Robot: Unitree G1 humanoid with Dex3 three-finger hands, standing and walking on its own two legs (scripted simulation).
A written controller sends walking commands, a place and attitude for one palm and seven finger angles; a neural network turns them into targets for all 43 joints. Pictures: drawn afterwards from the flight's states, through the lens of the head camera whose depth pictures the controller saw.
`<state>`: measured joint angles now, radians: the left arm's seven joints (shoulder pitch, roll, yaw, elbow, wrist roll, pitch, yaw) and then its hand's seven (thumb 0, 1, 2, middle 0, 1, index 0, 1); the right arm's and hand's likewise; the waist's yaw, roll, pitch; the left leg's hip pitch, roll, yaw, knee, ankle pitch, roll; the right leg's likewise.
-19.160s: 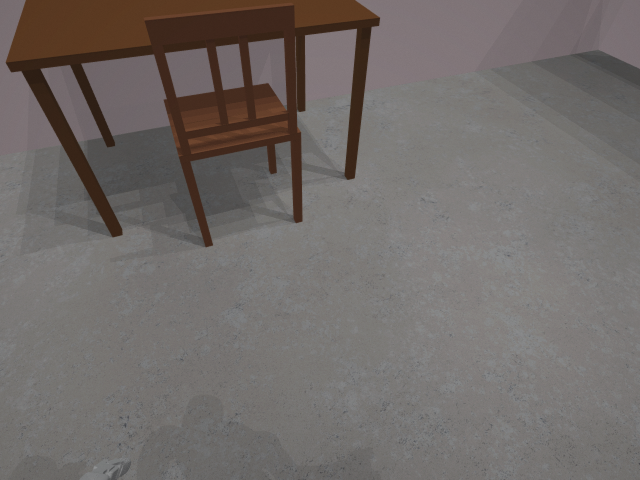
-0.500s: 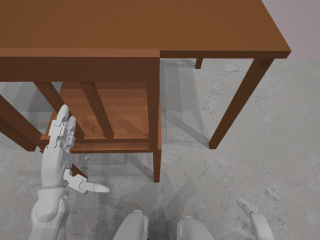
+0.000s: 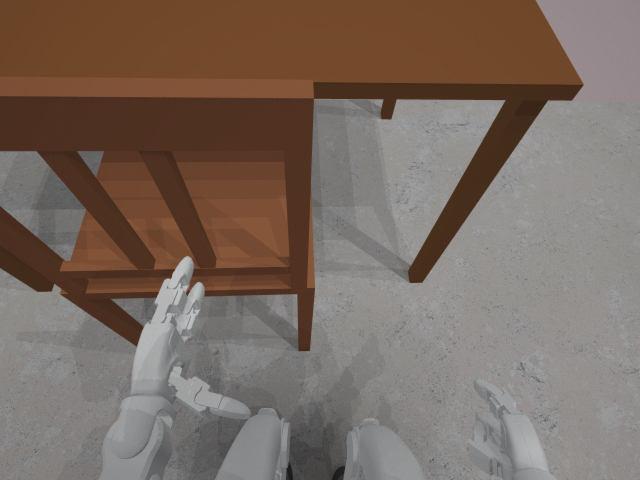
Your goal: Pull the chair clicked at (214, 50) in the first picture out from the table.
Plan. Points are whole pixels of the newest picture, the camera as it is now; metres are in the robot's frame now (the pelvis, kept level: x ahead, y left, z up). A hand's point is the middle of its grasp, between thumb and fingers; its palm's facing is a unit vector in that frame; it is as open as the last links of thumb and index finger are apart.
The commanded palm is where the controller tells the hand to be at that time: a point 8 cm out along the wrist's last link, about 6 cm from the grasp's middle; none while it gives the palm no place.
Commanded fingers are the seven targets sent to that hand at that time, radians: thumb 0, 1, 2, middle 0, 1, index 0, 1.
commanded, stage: aim the fingers beside a spindle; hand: left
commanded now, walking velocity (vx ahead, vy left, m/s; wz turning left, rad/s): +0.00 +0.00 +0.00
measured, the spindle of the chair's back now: (110, 217) +0.42 +0.29 +0.03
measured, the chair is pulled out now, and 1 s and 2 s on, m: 0.00 0.00 0.00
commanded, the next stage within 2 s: push the fingers through the gap in 0.12 s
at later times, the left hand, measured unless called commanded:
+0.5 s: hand (176, 294) +0.31 +0.17 +0.05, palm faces +0.14 -0.99 -0.07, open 16.9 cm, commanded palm +0.28 +0.22 +0.02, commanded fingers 0.00 -0.50 0.30 -0.06 -0.08 -0.06 -0.08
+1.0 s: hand (205, 282) +0.35 +0.16 +0.00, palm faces +0.03 -1.00 +0.01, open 16.9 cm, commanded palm +0.34 +0.22 +0.02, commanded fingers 0.00 -0.50 0.30 -0.06 -0.08 -0.06 -0.08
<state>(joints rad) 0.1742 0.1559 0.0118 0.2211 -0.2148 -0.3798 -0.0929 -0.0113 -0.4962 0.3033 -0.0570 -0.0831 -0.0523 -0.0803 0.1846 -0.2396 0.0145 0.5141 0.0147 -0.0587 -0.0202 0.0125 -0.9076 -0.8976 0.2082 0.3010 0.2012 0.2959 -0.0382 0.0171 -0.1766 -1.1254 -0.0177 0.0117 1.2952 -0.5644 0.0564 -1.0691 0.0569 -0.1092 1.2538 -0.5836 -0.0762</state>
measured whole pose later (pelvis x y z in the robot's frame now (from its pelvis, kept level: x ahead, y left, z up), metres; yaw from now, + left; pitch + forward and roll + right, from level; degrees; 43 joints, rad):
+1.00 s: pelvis +0.00 +0.01 +0.00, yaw -1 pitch +24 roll -3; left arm -0.17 0.21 0.12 0.48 -0.20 -0.38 -0.07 -0.01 -0.50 0.30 -0.06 -0.08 -0.05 -0.08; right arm 0.21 -0.26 0.01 0.56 0.01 0.00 -0.01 0.01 -0.91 -0.90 0.21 0.30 0.20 0.30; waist -0.06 0.04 -0.17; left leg -1.14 -0.02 0.02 1.28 -0.55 0.07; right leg -1.08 0.06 -0.10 1.23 -0.56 -0.06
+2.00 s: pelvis -0.01 +0.01 +0.00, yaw -1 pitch +24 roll -3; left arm -0.38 0.25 0.21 0.72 -0.17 -0.48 -0.05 -0.01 -0.50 0.30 -0.07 -0.10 -0.06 -0.10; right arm 0.23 -0.25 0.01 0.60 0.00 0.04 0.01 0.01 -0.91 -0.90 0.21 0.30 0.20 0.30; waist -0.09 0.03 -0.17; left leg -1.16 -0.01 0.02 1.27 -0.54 0.07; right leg -1.10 0.06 -0.09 1.22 -0.55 -0.06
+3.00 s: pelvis +0.00 +0.01 +0.01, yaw -1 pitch +24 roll -3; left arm -0.33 0.23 0.19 0.64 -0.16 -0.50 -0.01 0.02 0.70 0.79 -0.45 -1.45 -0.46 -1.45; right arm 0.23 -0.24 0.01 0.59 -0.01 0.05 0.03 0.01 -0.91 -0.90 0.21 0.30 0.20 0.30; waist -0.08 0.03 -0.19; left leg -1.14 -0.01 0.03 1.26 -0.55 0.06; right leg -1.09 0.07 -0.08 1.22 -0.56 -0.06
